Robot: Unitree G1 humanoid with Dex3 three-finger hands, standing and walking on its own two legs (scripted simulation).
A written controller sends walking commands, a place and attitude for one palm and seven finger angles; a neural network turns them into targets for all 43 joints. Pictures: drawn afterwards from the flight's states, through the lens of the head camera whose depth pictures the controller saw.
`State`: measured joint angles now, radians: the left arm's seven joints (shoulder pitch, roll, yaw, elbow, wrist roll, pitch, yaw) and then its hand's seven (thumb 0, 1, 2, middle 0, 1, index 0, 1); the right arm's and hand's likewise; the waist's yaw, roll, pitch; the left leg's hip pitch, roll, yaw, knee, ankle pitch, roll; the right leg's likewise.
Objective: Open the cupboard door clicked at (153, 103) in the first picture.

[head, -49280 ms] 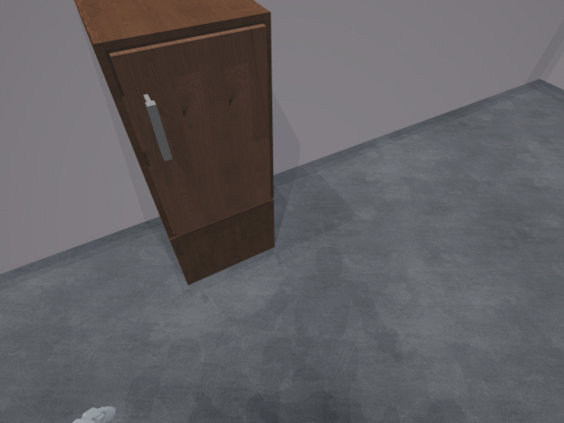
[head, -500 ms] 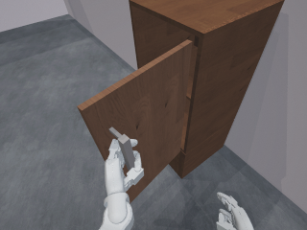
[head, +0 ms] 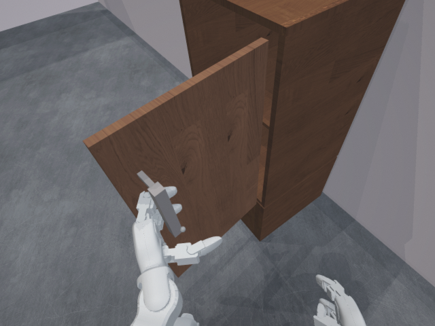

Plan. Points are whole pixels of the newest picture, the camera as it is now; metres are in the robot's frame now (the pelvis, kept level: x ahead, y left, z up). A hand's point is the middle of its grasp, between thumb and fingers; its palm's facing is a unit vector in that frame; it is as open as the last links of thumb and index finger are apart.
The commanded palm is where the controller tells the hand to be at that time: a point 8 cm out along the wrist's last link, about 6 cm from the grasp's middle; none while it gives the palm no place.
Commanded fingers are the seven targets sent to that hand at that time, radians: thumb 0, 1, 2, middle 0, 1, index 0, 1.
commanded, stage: open thumb and fingers to let go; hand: left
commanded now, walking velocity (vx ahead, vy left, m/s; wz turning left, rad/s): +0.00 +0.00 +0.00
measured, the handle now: (160, 205) +0.32 +0.11 +0.06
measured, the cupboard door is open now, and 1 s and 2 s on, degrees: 98 100 100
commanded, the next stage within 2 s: slide the hand sideways off the handle in 0.32 s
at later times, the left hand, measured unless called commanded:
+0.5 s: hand (178, 236) +0.27 +0.08 +0.05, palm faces +0.10 -0.99 -0.03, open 15.5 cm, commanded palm +0.24 +0.12 +0.06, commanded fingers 0.00 -0.50 0.30 -0.15 -0.30 -0.15 -0.30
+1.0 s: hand (161, 261) +0.23 +0.10 +0.05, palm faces -0.17 -0.98 +0.01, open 16.2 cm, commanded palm +0.20 +0.14 +0.06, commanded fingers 0.00 -0.50 0.30 -0.15 -0.30 -0.15 -0.30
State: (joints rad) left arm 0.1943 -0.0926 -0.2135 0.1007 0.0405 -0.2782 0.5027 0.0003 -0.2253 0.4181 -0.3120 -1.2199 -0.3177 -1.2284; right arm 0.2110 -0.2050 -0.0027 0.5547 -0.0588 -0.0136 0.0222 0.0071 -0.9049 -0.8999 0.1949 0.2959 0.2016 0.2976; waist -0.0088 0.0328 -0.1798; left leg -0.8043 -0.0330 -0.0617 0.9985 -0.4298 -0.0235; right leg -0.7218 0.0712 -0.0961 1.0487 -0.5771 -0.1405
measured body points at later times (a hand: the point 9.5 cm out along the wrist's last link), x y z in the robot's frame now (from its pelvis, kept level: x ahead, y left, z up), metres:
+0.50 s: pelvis -0.01 +0.04 +0.00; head +0.03 +0.01 +0.45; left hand +0.26 +0.13 +0.05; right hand +0.16 -0.19 -0.10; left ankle +0.03 +0.17 -0.67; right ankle -0.03 -0.01 -0.67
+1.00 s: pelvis -0.02 +0.10 -0.01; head +0.02 +0.09 +0.44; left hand +0.23 +0.15 +0.06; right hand +0.15 -0.12 -0.09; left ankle +0.03 +0.17 -0.67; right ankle -0.03 -0.01 -0.67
